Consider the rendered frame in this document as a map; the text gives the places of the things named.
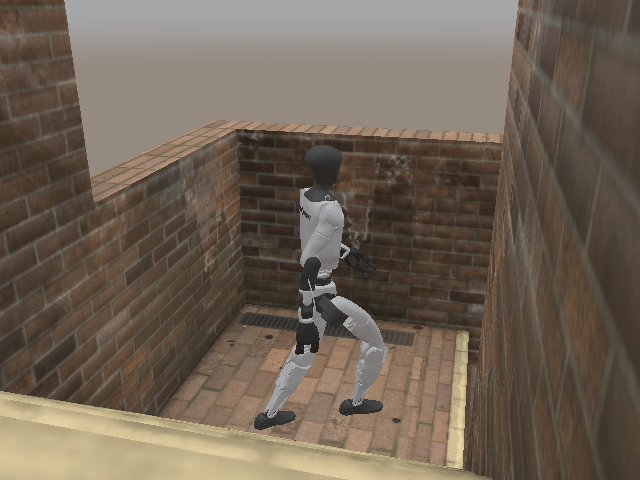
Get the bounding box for robot right upper arm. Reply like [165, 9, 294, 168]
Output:
[300, 202, 344, 270]

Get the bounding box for robot right shin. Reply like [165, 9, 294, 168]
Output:
[351, 346, 388, 406]

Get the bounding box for robot shin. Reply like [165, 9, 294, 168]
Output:
[264, 345, 312, 418]
[351, 346, 388, 406]

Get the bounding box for robot left forearm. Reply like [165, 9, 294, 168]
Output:
[340, 243, 350, 259]

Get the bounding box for left robot hand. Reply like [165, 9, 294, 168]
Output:
[344, 246, 377, 279]

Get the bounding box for robot left shin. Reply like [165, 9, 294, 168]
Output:
[264, 345, 312, 418]

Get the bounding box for right robot hand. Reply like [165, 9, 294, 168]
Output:
[295, 322, 320, 355]

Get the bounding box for robot right forearm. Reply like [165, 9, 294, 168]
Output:
[298, 257, 321, 324]

